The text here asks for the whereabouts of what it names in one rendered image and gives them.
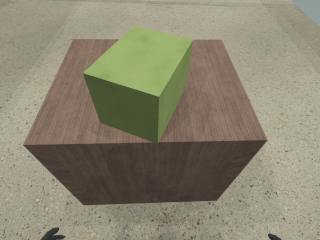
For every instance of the pedestal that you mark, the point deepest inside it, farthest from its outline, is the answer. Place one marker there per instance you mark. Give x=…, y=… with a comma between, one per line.
x=211, y=136

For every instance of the robot left hand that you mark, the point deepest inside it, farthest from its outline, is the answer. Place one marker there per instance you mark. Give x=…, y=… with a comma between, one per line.
x=50, y=235

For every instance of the carton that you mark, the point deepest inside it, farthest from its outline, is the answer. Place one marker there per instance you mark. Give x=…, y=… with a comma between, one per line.
x=137, y=83

